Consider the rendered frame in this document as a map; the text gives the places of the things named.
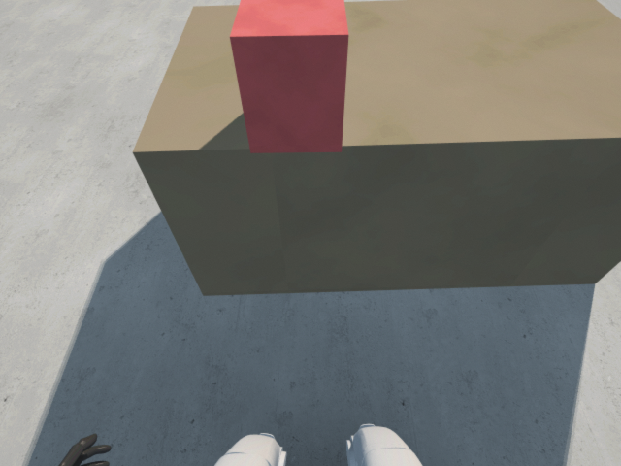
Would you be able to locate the robot left thigh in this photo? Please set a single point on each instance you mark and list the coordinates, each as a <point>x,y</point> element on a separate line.
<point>254,450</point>

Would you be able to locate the robot thigh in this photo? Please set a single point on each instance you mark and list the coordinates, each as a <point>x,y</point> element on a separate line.
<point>254,450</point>
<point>379,446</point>

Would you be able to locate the robot right thigh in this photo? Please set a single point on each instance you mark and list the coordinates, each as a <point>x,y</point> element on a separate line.
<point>379,446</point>

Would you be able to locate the carton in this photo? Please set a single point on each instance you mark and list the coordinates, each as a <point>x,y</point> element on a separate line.
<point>290,58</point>

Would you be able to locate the left robot hand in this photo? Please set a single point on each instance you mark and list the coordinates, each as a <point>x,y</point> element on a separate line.
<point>84,449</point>

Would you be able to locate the pedestal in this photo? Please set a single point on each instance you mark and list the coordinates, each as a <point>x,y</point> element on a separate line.
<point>481,148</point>

